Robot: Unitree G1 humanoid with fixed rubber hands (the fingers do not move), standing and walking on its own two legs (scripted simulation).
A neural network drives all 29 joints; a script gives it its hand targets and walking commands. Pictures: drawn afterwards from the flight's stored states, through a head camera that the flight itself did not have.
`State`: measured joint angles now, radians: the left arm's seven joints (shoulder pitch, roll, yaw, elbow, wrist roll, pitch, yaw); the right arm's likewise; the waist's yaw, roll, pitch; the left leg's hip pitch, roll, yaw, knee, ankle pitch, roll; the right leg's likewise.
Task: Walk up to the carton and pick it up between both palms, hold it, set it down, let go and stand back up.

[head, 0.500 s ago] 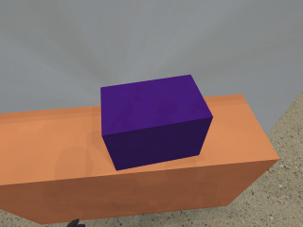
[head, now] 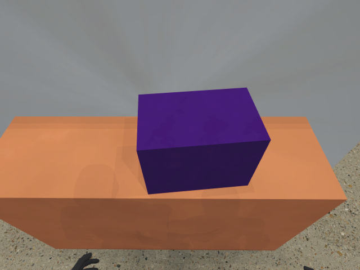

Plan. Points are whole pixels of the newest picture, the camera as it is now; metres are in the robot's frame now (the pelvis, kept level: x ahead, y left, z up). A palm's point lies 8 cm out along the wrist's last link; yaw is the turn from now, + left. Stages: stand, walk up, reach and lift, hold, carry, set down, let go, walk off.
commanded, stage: walk up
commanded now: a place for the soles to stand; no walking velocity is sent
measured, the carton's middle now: (196, 142) +0.44 -0.02 -0.02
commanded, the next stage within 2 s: reach and lift in 1.06 s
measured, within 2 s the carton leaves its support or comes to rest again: neither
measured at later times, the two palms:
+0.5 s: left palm out of the picture +0.07 +0.28 -0.11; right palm out of the picture +0.11 -0.27 -0.09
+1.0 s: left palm out of the picture +0.05 +0.27 -0.11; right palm out of the picture +0.13 -0.27 -0.08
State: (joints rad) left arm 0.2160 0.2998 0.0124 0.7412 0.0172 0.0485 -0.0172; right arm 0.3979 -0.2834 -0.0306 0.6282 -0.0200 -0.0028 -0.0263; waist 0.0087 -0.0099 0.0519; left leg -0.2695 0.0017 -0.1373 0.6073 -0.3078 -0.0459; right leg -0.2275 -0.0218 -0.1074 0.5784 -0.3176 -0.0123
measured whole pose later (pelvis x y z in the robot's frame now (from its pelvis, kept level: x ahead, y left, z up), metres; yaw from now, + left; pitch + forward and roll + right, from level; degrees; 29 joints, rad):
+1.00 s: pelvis -0.01 -0.01 -0.01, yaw +8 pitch -1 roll -1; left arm 0.26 0.34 0.02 0.67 0.02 0.06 -0.02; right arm 0.33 -0.28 -0.03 0.58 -0.02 0.01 -0.03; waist 0.02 -0.03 0.05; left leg -0.35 -0.03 -0.18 0.68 -0.31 -0.05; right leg -0.26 -0.06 -0.19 0.67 -0.38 -0.02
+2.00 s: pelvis +0.02 +0.01 +0.01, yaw -1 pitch -2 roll -1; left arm 0.26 0.17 0.03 0.47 -0.06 -0.07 0.10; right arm 0.11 -0.34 -0.07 0.87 0.13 -0.37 0.17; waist 0.03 -0.01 0.00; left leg -0.15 0.05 0.01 0.43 -0.24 -0.03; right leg -0.12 0.00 -0.03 0.39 -0.24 0.00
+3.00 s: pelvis +0.01 +0.00 +0.01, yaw -3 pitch +5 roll +0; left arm -0.12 0.25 0.04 0.54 -0.23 -0.13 0.08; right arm -0.22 -0.55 0.15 0.86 0.55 -0.34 0.23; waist 0.06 0.00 -0.07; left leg -0.30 0.06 0.03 0.45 -0.23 -0.05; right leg -0.30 0.02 0.01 0.45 -0.24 -0.01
